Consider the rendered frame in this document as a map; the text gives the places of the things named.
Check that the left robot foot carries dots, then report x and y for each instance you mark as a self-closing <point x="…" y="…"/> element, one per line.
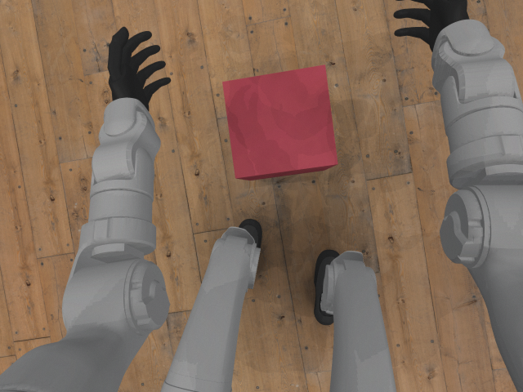
<point x="254" y="228"/>

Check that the robot right hand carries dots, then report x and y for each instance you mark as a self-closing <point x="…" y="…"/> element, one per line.
<point x="441" y="14"/>

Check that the carton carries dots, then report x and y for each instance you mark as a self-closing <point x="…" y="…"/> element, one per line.
<point x="280" y="124"/>

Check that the right robot shin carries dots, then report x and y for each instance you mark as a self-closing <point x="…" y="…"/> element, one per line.
<point x="348" y="255"/>

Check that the robot right forearm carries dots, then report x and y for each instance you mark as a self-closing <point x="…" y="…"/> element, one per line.
<point x="481" y="106"/>

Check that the robot left hand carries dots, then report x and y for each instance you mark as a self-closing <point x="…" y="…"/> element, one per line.
<point x="125" y="81"/>

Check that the right robot upper arm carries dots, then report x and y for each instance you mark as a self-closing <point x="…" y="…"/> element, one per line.
<point x="483" y="230"/>

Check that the robot left forearm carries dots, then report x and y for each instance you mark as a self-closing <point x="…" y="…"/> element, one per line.
<point x="120" y="225"/>

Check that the left robot upper arm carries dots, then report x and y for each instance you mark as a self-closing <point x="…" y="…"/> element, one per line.
<point x="109" y="311"/>

